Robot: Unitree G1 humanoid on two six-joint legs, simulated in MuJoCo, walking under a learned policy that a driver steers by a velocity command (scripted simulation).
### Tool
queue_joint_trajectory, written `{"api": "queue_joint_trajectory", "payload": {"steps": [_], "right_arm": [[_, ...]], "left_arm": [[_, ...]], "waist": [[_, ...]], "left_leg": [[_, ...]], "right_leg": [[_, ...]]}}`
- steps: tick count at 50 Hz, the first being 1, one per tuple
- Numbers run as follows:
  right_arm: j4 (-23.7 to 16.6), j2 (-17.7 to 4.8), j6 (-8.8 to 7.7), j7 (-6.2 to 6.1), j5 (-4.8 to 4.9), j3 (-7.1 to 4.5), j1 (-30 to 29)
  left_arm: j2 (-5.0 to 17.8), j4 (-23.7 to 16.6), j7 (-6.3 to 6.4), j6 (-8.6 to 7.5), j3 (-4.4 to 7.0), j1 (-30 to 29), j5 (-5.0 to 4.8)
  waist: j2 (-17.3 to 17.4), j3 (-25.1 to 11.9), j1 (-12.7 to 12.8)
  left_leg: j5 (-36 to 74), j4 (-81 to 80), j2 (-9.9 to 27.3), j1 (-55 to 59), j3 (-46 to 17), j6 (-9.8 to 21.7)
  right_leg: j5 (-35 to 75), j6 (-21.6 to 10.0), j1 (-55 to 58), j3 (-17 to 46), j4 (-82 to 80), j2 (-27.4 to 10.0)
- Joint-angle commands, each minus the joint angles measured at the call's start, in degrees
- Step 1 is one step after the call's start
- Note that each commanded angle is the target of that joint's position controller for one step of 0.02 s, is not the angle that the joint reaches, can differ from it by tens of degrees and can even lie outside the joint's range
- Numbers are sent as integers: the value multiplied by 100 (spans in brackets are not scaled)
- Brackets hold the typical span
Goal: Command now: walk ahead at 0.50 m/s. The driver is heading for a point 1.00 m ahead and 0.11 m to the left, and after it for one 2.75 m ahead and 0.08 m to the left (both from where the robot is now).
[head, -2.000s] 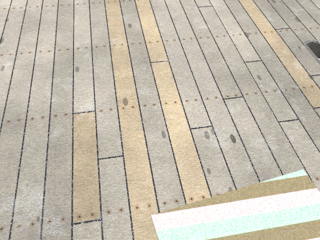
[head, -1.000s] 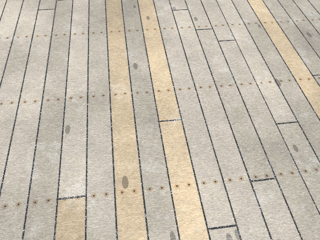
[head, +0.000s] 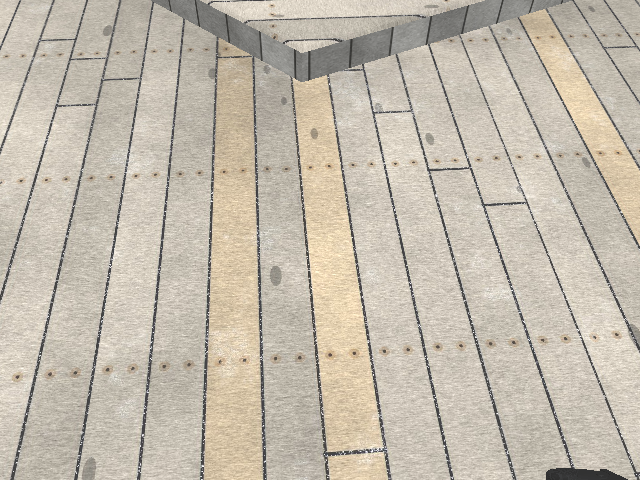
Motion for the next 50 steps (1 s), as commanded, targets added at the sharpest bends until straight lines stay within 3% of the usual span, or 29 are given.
{"api": "queue_joint_trajectory", "payload": {"steps": [1,2,3,4,5,6,7,9,12,16,21,24,25,26,27,28,29,30,31,32,33,34,35,38,40,44,47,50], "right_arm": [[418,-1547,31,-64,-15,-444,2591],[351,-1166,23,-65,30,-310,2208],[221,-939,14,-86,9,-247,1733],[161,-781,-2,-72,-47,-188,1327],[132,-625,-33,-61,-111,-138,1092],[159,-517,-58,-25,-147,-102,1083],[198,-615,-60,-28,-125,-124,1066],[267,-745,-87,-78,-103,-154,1201],[377,-868,-67,-183,-77,-176,1507],[511,-897,-35,-242,-21,-165,1870],[774,-964,87,-262,28,-202,2364],[794,-1080,172,-292,46,-258,2257],[762,-1117,199,-297,58,-268,2117],[726,-996,225,-298,50,-221,2041],[586,-817,225,-303,-44,-129,2086],[549,-19,82,-226,-62,101,2796],[604,-571,-66,-187,74,-16,2430],[418,-893,-160,-165,213,-103,1852],[352,-888,-185,-198,212,-103,1526],[341,-854,-144,-243,101,-149,1309],[362,-750,-72,-253,83,-165,1535],[406,-642,-5,-254,54,-157,1648],[401,-511,56,-257,55,-147,1713],[219,-508,139,-281,-8,-154,1165],[111,-481,128,-253,-40,-152,818],[-98,-350,83,-170,8,-75,18],[-267,-376,61,-86,48,-37,-429],[-401,-514,8,8,65,-52,-529]], "left_arm": [[50,-396,-49,-242,-127,395,23],[633,-492,-83,-359,26,-89,-133],[739,-629,-85,-414,46,-562,-210],[699,-658,-46,-405,63,-788,-163],[661,-641,-5,-338,112,-765,-80],[568,-599,2,-269,115,-678,-32],[357,-581,6,-198,93,-479,-39],[364,-653,28,-116,107,-720,-24],[365,-847,14,-105,116,-1295,55],[212,-1058,-72,-160,43,-2073,18],[247,-1352,-223,-212,-25,-2797,-39],[468,-1375,-293,-263,36,-2542,-50],[614,-1260,-287,-274,113,-2081,-34],[869,-956,-255,-271,257,-1142,-13],[1292,-718,-199,-262,383,-48,62],[1693,-569,-215,-230,455,323,44],[1130,-603,-209,-221,289,290,-6],[875,-710,-178,-241,209,-252,-12],[728,-827,-168,-254,153,-696,35],[506,-859,-197,-266,84,-1022,99],[467,-860,-199,-293,58,-1151,162],[396,-835,-225,-312,42,-1134,150],[474,-780,-218,-321,57,-1083,116],[725,-682,-123,-336,113,-851,104],[744,-621,-67,-306,114,-692,83],[777,-472,-26,-277,110,-309,20],[809,-298,-20,-208,127,15,-13],[896,-211,10,-112,177,69,-36]], "waist": [[1573,-2501,-969],[1125,-1804,-1001],[813,-1148,-906],[387,-654,-721],[384,-425,-510],[457,-300,-407],[573,-356,-243],[388,-168,-240],[247,10,-360],[298,168,-598],[310,396,-803],[474,198,-526],[550,-100,-239],[458,-658,188],[-102,-1519,520],[-1648,-2270,136],[-1236,-2247,340],[-1005,-1366,295],[-506,-917,141],[-186,-473,-27],[-488,-456,-280],[-448,-388,-349],[-474,-350,-440],[-270,-47,-381],[-259,31,-306],[-298,195,-47],[-315,338,96],[-406,333,-9]], "left_leg": [[-1018,-1109,2228,5361,-4380,1617],[-1550,-1260,2007,4849,-3890,1312],[-1403,-1352,1803,4040,-3071,1086],[-977,-1571,1577,3127,-2455,971],[-678,-1768,1409,2481,-2086,888],[20,-1842,1245,2049,-1748,814],[-117,-2001,1282,1929,-1662,906],[2,-2259,1219,1744,-1397,960],[328,-2385,1151,1941,-1078,903],[396,-2430,920,2061,-594,693],[554,-2090,1257,2991,-603,661],[1709,-1551,1421,3383,-616,511],[2698,-1025,1325,3353,-500,422],[3187,19,1022,3029,-269,267],[1767,1780,676,1803,-18,58],[-2173,3819,-455,-531,-119,-321],[-2955,4572,-276,-1228,-910,-233],[-2548,4708,38,-1671,-837,-123],[-2005,4470,350,-1512,-683,-91],[-1642,4064,528,-1233,-613,-78],[-1410,3842,680,-832,-687,-91],[-1373,3672,718,-608,-684,-114],[-1331,3426,763,-566,-663,-160],[-637,2604,820,-1003,-593,-327],[78,1902,769,-1106,-539,-386],[984,652,494,-768,-257,-388],[867,208,402,-895,-253,-329],[300,-72,326,-834,-269,-137]], "right_leg": [[-659,-126,-3790,488,4502,459],[-610,-264,-4433,920,5046,73],[-133,-363,-4592,761,4982,-231],[356,-366,-4386,621,4595,-489],[680,-365,-4034,655,4216,-679],[803,-375,-3651,667,4059,-743],[889,-326,-3544,657,3837,-782],[1260,-230,-3727,609,3422,-819],[2187,-86,-4145,581,2432,-818],[3175,-76,-3887,320,1134,-567],[2859,-202,-4068,285,401,-412],[2220,-426,-3501,171,185,-222],[2144,-538,-2765,-8,103,-25],[2276,-707,-1468,-101,69,104],[2417,-1077,385,999,287,-863],[1352,-2060,2308,3801,-379,-2162],[580,-1957,2260,4339,-880,-2098],[697,-1672,1539,3475,-968,-1909],[1160,-1517,687,2805,-1111,-1700],[1693,-1360,-150,2260,-1322,-1438],[1979,-1380,-598,2013,-1463,-1401],[2339,-1388,-837,1816,-1576,-1314],[2257,-1438,-1002,1674,-1724,-1322],[2480,-1471,-1122,1323,-2021,-1285],[2605,-1348,-1036,1017,-2073,-1140],[2597,-1150,-935,562,-2104,-931],[2620,-1140,-356,571,-1916,-1140],[3133,-1033,225,651,-1529,-1419]]}}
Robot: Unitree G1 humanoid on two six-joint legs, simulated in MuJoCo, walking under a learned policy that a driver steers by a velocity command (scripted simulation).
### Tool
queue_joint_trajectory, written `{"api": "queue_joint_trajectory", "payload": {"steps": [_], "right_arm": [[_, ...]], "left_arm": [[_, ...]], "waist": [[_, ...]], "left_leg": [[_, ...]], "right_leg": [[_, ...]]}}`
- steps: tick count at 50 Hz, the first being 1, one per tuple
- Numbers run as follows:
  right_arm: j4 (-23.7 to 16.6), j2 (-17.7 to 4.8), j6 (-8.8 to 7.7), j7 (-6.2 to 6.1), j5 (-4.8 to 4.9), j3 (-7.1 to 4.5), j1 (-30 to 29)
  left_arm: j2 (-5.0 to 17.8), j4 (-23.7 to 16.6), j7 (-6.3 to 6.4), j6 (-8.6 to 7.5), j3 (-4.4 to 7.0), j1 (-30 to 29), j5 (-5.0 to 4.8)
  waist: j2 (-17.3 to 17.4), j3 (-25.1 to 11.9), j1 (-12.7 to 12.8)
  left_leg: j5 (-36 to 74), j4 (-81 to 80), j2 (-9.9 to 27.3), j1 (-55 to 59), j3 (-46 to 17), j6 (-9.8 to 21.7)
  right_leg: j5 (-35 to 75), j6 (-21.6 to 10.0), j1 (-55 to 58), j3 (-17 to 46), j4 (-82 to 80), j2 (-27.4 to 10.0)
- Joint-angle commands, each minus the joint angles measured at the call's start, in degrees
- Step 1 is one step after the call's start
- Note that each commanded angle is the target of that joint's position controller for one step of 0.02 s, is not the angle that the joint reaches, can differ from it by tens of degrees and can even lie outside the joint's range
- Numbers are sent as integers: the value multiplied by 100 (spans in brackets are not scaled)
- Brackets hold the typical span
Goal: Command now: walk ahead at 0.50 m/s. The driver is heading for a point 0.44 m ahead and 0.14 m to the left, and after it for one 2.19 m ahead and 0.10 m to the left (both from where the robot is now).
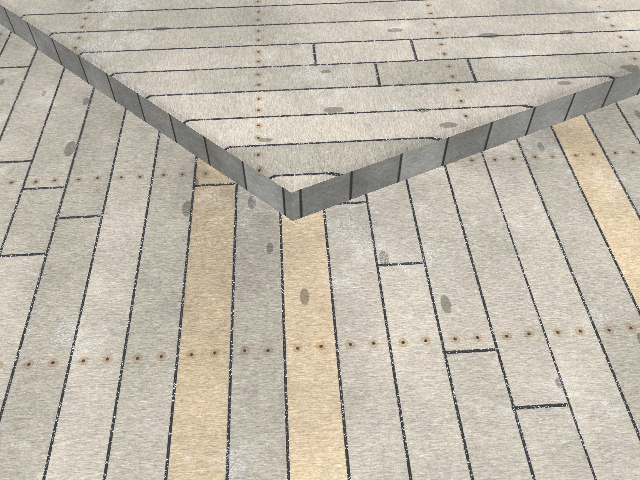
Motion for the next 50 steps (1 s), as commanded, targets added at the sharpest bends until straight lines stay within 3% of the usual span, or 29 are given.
{"api": "queue_joint_trajectory", "payload": {"steps": [1,3,4,5,6,7,8,9,10,13,16,19,22,25,27,28,29,30,31,32,33,35,38,42,45,46,47,49,50], "right_arm": [[-469,-574,-131,79,25,-112,-424],[-98,-933,-143,51,-8,-316,843],[167,-1322,-138,-1,-78,-450,1933],[323,-1805,-94,-7,-90,-563,2492],[297,-1312,-90,3,-52,-397,2486],[227,-1054,-111,-9,-30,-309,1988],[96,-900,-123,-15,-57,-253,1496],[55,-705,-133,9,-123,-194,1153],[52,-628,-165,16,-183,-165,996],[156,-651,-206,0,-146,-169,1092],[274,-841,-196,-111,-130,-208,1410],[346,-853,-160,-172,-94,-195,1613],[481,-845,-99,-210,-97,-170,1854],[619,-869,25,-237,-83,-170,2004],[629,-963,83,-262,-52,-204,1831],[599,-978,106,-275,-29,-209,1664],[586,-883,109,-271,-76,-178,1819],[530,-528,66,-248,-239,-55,2282],[760,-27,39,-200,-148,110,3015],[811,-582,67,-182,-21,-32,2753],[638,-748,124,-211,78,-90,2184],[551,-669,315,-351,-23,-127,1710],[622,-371,488,-453,-85,-89,1898],[718,-361,537,-424,-134,-76,1824],[660,-496,555,-382,-287,-81,1596],[590,-748,542,-404,-253,-106,1504],[685,-924,509,-393,-176,-159,1341],[702,-520,381,-370,-201,-70,1147],[708,-514,329,-359,-196,-67,1094]], "left_arm": [[1028,-103,53,52,230,117,-29],[975,-162,63,110,205,-102,-32],[792,-285,71,116,116,-92,43],[96,-334,7,-6,-92,584,77],[404,-272,-27,-154,-31,342,3],[815,-448,-54,-241,86,-199,-159],[829,-532,-26,-265,87,-535,-180],[795,-542,22,-235,124,-723,-89],[695,-523,46,-162,147,-566,-63],[438,-494,63,13,132,-487,-28],[468,-708,65,35,150,-1079,54],[367,-851,4,-2,114,-1591,43],[245,-992,-69,-46,32,-2131,64],[333,-1067,-165,-79,22,-2262,62],[582,-1000,-193,-107,93,-1920,91],[716,-828,-181,-124,157,-1414,132],[1038,-648,-146,-147,256,-881,195],[1389,-568,-108,-131,295,-367,319],[1126,-496,-119,-52,184,-283,240],[833,-528,-155,11,105,-315,110],[792,-603,-138,39,77,-816,71],[553,-734,-81,69,-26,-1595,157],[536,-720,-46,117,-31,-1947,297],[605,-629,34,201,-31,-1932,176],[419,-454,38,271,-110,-1683,125],[456,-434,36,281,-94,-1584,162],[376,-442,71,313,-86,-1414,143],[440,-379,122,339,-73,-1415,158],[418,-317,134,353,-75,-1350,157]], "waist": [[-675,293,-242],[-689,-468,-910],[-278,-1281,-1277],[1147,-2069,-1025],[1054,-2229,-1147],[796,-1394,-1075],[385,-865,-915],[68,-437,-749],[325,-345,-516],[278,-155,-346],[92,53,-453],[134,154,-582],[104,286,-746],[244,146,-756],[345,-70,-493],[315,-311,-204],[-11,-728,-61],[-866,-1611,-191],[-1839,-2458,-350],[-1182,-2435,-190],[-944,-1641,-242],[-566,-802,-484],[-973,-640,-749],[-880,-767,-780],[-605,-234,-737],[-282,18,-571],[458,186,-322],[529,215,-325],[460,192,-311]], "left_leg": [[-507,-235,-129,123,72,199],[-555,-378,-483,1935,379,455],[-406,-134,236,3712,-417,778],[-1546,-632,1607,5823,-3110,1717],[-2098,-1312,1710,5874,-4088,1678],[-2178,-1387,1527,5195,-3275,1387],[-1765,-1521,1328,4316,-2556,1230],[-1336,-1743,1101,3480,-2014,1128],[-1049,-1905,991,2942,-1705,1105],[-716,-2303,805,2400,-1162,1161],[-278,-2466,812,2567,-886,1182],[-163,-2507,612,2650,-467,1008],[883,-2250,451,2647,-50,869],[1541,-1699,616,3182,-58,766],[1946,-1193,718,3493,-195,611],[2287,-656,570,3520,-134,477],[1937,215,197,3272,53,244],[-364,1805,-258,1934,191,-49],[-4186,3341,-804,881,-94,-331],[-4400,3767,-613,762,-636,-343],[-4116,3824,-415,353,-486,-344],[-3444,3240,-44,615,-367,-390],[-2961,1967,-38,1662,-180,-388],[-1590,555,-154,2535,23,-293],[-1195,-507,4,2819,-155,-42],[-1541,-771,258,2501,-379,85],[-2727,-939,155,1641,-394,169],[-2850,-1258,81,1155,-368,-34],[-2472,-1213,32,1248,-321,-122]], "right_leg": [[2791,-837,149,704,189,-1800],[4382,-611,-77,389,1613,-1454],[3393,-411,-1135,143,3206,-1132],[352,24,-3550,54,5454,-68],[-1600,-70,-4247,937,6214,-43],[-1296,-188,-4739,951,6488,-376],[-746,-233,-4659,768,6276,-699],[-338,-242,-4423,683,5919,-895],[-74,-232,-4008,740,5636,-1067],[249,-124,-3744,675,5068,-1174],[1105,48,-4272,653,4137,-1191],[2003,87,-4182,517,3107,-1047],[2464,81,-3651,234,2228,-732],[2325,-48,-3408,275,1844,-564],[1997,-216,-2993,331,1616,-457],[2224,-324,-2366,238,1347,-327],[3823,-467,-1384,346,1284,-534],[6141,-1007,552,1428,1952,-1663],[6545,-1961,1564,2802,1815,-2717],[5153,-1835,1055,2823,1500,-2423],[4110,-1596,322,2377,1230,-2213],[2682,-1302,-1247,1888,689,-1892],[1916,-1149,-2345,1306,282,-1484],[412,-1011,-2556,1109,148,-1358],[-1437,-382,-2912,1004,153,-990],[-1327,-194,-2828,837,419,-756],[-743,-67,-2269,432,609,-422],[57,-73,-1529,359,1020,-420],[276,-124,-1466,373,1075,-446]]}}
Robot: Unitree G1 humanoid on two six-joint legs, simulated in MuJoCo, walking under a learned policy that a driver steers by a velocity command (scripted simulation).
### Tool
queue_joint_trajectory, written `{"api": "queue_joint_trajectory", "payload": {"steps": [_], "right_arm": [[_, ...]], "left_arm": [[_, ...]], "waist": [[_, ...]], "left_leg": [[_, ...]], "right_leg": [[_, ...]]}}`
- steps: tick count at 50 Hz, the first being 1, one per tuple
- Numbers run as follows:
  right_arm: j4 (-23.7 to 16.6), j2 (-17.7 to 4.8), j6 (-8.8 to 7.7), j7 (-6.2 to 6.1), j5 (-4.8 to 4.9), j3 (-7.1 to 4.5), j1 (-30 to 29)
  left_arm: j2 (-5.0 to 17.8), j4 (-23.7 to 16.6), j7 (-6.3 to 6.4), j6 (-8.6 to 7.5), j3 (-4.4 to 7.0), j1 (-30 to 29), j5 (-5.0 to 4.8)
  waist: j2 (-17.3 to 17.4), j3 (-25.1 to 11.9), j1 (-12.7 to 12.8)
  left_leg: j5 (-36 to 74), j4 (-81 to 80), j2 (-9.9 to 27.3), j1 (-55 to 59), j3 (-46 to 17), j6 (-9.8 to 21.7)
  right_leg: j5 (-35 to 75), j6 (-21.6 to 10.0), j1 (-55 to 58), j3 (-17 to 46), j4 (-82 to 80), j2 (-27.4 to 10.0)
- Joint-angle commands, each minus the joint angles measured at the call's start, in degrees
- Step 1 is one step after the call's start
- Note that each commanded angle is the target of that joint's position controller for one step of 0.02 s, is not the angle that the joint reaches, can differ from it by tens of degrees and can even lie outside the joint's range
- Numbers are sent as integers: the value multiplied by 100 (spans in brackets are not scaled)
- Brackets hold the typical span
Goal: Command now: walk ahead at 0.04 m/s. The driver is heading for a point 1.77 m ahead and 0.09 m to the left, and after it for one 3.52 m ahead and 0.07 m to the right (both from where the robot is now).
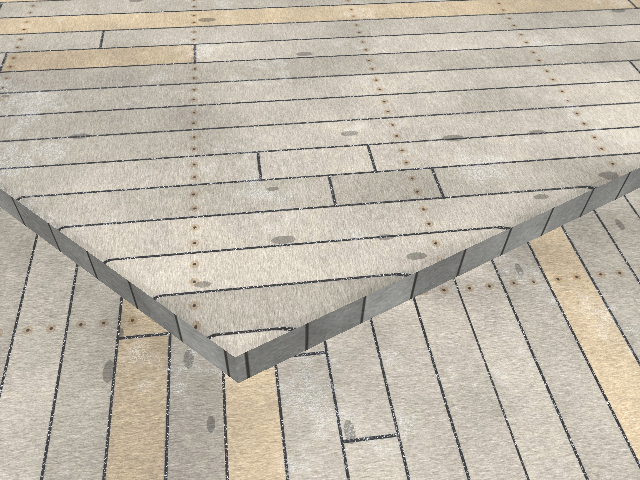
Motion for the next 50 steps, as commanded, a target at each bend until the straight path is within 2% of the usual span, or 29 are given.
{"api": "queue_joint_trajectory", "payload": {"steps": [1,4,7,14,24,38,39,40,42,44,47,48,49,50], "right_arm": [[-133,-616,-181,9,19,-99,-100],[-29,-631,-220,3,66,-94,106],[25,-626,-199,-4,73,-83,167],[97,-597,-143,0,80,-64,153],[185,-537,-89,-8,71,-44,119],[306,-471,-87,-42,61,3,257],[374,-431,-80,-46,70,10,392],[390,-481,-67,-58,110,-14,437],[283,-582,-85,-85,153,-56,397],[240,-548,-210,-70,200,-61,538],[281,-647,-392,3,251,-118,960],[353,-602,-279,84,-202,-91,1296],[361,-741,-231,95,-207,-154,1276],[297,-800,-213,109,-162,-173,1179]], "left_arm": [[644,-135,62,-17,138,89,8],[606,-63,30,-41,136,56,-23],[619,-2,22,-31,143,20,-50],[679,177,62,37,152,76,-73],[720,350,105,88,158,43,-80],[645,536,124,100,147,105,-75],[600,601,126,106,139,213,-78],[647,620,134,119,164,250,-114],[729,579,145,89,206,264,-154],[644,515,115,-57,200,293,-188],[491,394,8,-295,187,208,-213],[160,283,-124,-186,79,233,247],[154,165,-180,-168,87,88,267],[298,49,-203,-191,113,-14,234]], "waist": [[625,172,118],[353,-60,18],[224,-183,-30],[84,-195,-28],[119,-47,-10],[97,125,5],[96,10,0],[115,112,5],[133,559,5],[166,837,-23],[493,776,-151],[890,658,-231],[1175,870,-224],[1084,984,-211]], "left_leg": [[-382,-1056,182,-521,-245,216],[478,-795,133,-49,-163,259],[949,-674,104,156,-112,293],[1357,-611,40,299,-30,301],[1195,-694,-29,324,45,281],[605,-825,-83,206,98,253],[5,-847,-139,242,156,278],[-888,-802,-205,109,187,362],[-2398,-782,-142,-337,25,574],[-2694,-801,53,-521,-282,747],[-2777,-1063,507,-37,-1012,1075],[-3087,-1637,805,467,-1798,1254],[-3033,-1946,1144,620,-2156,1378],[-2780,-1950,1236,483,-2208,1421]], "right_leg": [[-353,-104,553,342,-316,-327],[240,-137,569,338,-245,-362],[678,-120,664,317,-142,-368],[1094,-98,822,315,-26,-391],[978,-64,845,325,-49,-406],[464,-31,760,325,-178,-386],[-184,-43,791,258,-181,-316],[-1243,-89,660,187,-110,-217],[-2917,-229,93,283,-68,-229],[-3096,-322,-210,470,9,-346],[-2488,-303,-685,331,594,-277],[-2121,-252,-955,206,876,-151],[-1579,-221,-1123,-197,1232,-10],[-1555,-280,-1012,-180,1186,-63]]}}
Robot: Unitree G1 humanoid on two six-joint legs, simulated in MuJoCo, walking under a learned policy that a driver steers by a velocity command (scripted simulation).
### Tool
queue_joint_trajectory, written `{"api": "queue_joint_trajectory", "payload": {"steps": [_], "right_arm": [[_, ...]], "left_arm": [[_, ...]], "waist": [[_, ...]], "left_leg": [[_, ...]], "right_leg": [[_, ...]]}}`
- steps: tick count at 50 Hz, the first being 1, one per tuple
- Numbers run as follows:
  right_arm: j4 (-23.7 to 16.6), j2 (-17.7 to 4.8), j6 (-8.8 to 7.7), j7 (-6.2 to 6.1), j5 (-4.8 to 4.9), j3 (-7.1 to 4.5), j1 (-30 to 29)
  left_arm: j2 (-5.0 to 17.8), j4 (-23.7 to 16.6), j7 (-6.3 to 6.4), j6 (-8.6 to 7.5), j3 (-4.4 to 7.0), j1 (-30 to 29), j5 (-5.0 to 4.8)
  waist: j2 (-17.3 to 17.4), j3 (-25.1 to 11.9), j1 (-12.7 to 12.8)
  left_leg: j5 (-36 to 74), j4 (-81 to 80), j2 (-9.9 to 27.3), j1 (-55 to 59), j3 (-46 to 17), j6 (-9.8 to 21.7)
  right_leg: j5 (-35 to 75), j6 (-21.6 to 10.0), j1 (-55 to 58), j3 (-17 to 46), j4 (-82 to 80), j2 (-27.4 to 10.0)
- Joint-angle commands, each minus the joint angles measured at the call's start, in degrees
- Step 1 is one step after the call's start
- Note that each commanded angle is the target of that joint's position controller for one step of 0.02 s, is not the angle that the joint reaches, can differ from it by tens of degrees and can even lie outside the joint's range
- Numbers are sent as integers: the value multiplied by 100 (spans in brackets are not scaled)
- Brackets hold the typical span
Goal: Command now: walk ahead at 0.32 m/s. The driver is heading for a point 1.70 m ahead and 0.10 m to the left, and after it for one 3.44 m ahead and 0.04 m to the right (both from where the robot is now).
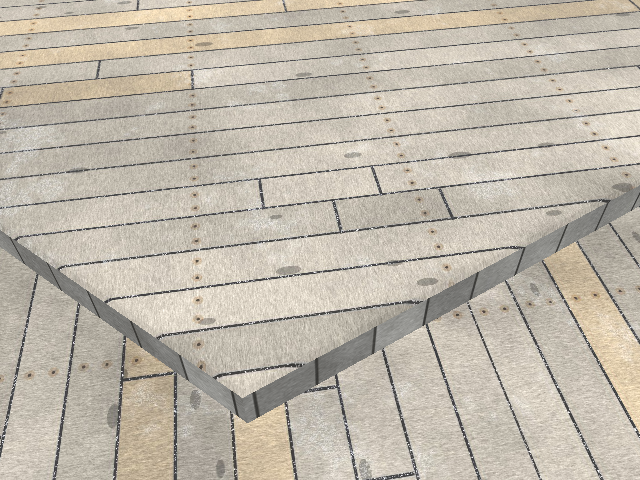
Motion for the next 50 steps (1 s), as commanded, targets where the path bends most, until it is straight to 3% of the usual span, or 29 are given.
{"api": "queue_joint_trajectory", "payload": {"steps": [1,2,3,4,5,6,8,10,12,15,17,19,20,21,22,23,24,25,26,27,29,32,37,43,46,48,49,50], "right_arm": [[-170,-914,15,62,-90,-177,182],[-262,-850,-4,77,-56,-170,-122],[-505,-691,-55,99,5,-126,-708],[-834,-394,-160,155,27,-77,-1059],[-956,-595,-215,175,-117,-141,-1207],[-896,-560,-223,201,-145,-150,-1184],[-817,-354,-272,304,-14,-122,-1063],[-884,-276,-204,358,-63,-103,-1107],[-1026,-225,-137,382,-73,-76,-1401],[-1368,-105,-124,414,-13,29,-2062],[-1463,-213,-86,383,17,27,-2157],[-1388,-435,-92,297,26,-58,-1766],[-1218,-547,-119,255,19,-121,-1228],[-915,-660,-156,210,-6,-198,-392],[-685,-925,-198,152,-108,-296,361],[-633,-1532,-218,131,-232,-417,894],[-664,-1569,-150,211,-34,-429,542],[-839,-1226,-138,228,73,-335,-334],[-944,-801,-182,255,114,-220,-792],[-922,-648,-245,255,85,-165,-928],[-753,-452,-351,215,63,-74,-756],[-577,-547,-457,190,68,-64,-317],[-436,-554,-427,166,70,-11,351],[-332,-568,-423,106,16,39,768],[-370,-590,-398,57,-47,52,615],[-389,-678,-393,36,-23,30,440],[-445,-745,-383,51,64,15,249],[-647,-495,-390,95,129,87,259]], "left_arm": [[270,-607,-133,-156,13,-505,78],[259,-431,-126,-223,19,140,3],[490,-158,-89,-297,95,1053,-21],[1160,168,-35,-339,299,2011,-1],[1176,303,-13,-310,289,2401,6],[891,131,11,-301,202,1936,57],[565,-123,17,-316,98,1287,71],[405,-113,36,-386,12,1220,32],[369,-38,72,-423,-28,1370,-23],[481,-48,79,-448,-55,1251,-50],[635,-14,63,-467,-30,1293,-66],[736,-16,60,-482,-16,1193,-96],[787,-30,70,-465,-4,1120,-99],[810,-65,75,-428,-1,1029,-98],[732,-128,65,-405,-33,1059,-85],[83,-309,9,-369,-159,1508,-150],[295,-287,-30,-355,-61,1616,-121],[481,-433,-45,-324,-4,1121,-57],[474,-522,-86,-348,-9,765,-18],[350,-519,-95,-341,-16,701,-19],[222,-458,-127,-222,-35,897,78],[222,-601,-151,-122,-16,533,80],[273,-1078,-199,-84,-6,-773,45],[141,-1464,-167,-137,-105,-1737,-30],[239,-1402,-59,-164,-81,-1369,-46],[391,-1000,35,-256,22,-104,1],[506,-742,74,-322,98,734,70],[1062,-595,98,-354,240,1553,188]], "waist": [[924,1110,9],[764,1037,346],[97,935,818],[-1676,782,1045],[-1591,745,988],[-620,857,689],[-201,698,354],[-541,715,211],[-543,765,197],[-662,875,173],[-830,798,149],[-764,586,-116],[-674,309,-373],[-511,-108,-724],[-305,-491,-966],[991,-1093,-746],[1122,-1293,-573],[583,-277,-210],[174,276,-123],[72,445,62],[174,381,282],[143,425,292],[80,672,-13],[280,602,-245],[502,317,-19],[485,-223,491],[305,-521,905],[-428,-1068,1056]], "left_leg": [[-1639,-1905,1389,-374,-2084,1110],[-1035,-1505,1134,-853,-1627,936],[-212,-549,586,-1581,-807,606],[58,1531,-273,-2836,313,249],[-867,2820,-345,-3774,182,310],[-623,3368,16,-3938,-106,424],[174,3307,293,-3663,-97,472],[501,2973,334,-3411,66,334],[742,2533,234,-3399,299,199],[1271,1046,72,-2606,550,168],[1465,523,-100,-1805,735,303],[1590,306,-285,-1080,745,520],[1605,149,-393,-559,731,627],[1678,-159,-493,334,751,734],[1271,-297,-17,1431,253,841],[-88,-876,1683,2483,-2276,1301],[-1025,-2022,2142,2223,-4283,1671],[-1757,-2152,1975,1346,-3535,1520],[-1120,-2316,1742,489,-2802,1397],[-267,-2411,1472,32,-2206,1230],[1010,-2457,1184,-395,-1419,1101],[1748,-2575,1009,-250,-891,1140],[2409,-2698,902,380,-550,1061],[4424,-2228,822,1028,-80,876],[6047,-1481,962,1442,-27,872],[6932,-143,891,1421,8,839],[6069,956,695,843,139,754],[3563,2752,273,-414,381,613]], "right_leg": [[31,-169,-710,-265,-302,77],[189,-227,267,-208,-859,117],[-92,-374,1262,550,-1504,-222],[-329,-821,2509,2645,-2398,-1312],[654,-1080,2944,3691,-2639,-2091],[1290,-1063,2787,3110,-2343,-1995],[1537,-860,2375,2227,-2525,-1605],[2375,-797,2129,1659,-2666,-1383],[3028,-768,2059,1218,-2758,-1238],[3590,-649,1480,621,-2865,-998],[4075,-622,1255,495,-2878,-1073],[5492,-526,1370,352,-2303,-1184],[6065,-443,1493,249,-1621,-1165],[6042,-338,1352,102,-607,-1008],[4814,-270,556,1,694,-767],[1226,-90,-887,-257,2917,-4],[-398,-194,-1605,478,3938,384],[156,-279,-1989,587,4062,-91],[646,-278,-1899,525,3738,-311],[865,-249,-1613,525,3391,-480],[967,-128,-1068,498,2985,-622],[1223,4,-1390,316,2646,-685],[2035,243,-2360,73,1538,-725],[2356,159,-1878,-312,-53,-277],[1730,-110,-1303,-355,-268,-12],[1620,-357,-37,-403,-667,315],[2103,-451,1082,-343,-1274,179],[2409,-639,2397,1137,-1377,-1187]]}}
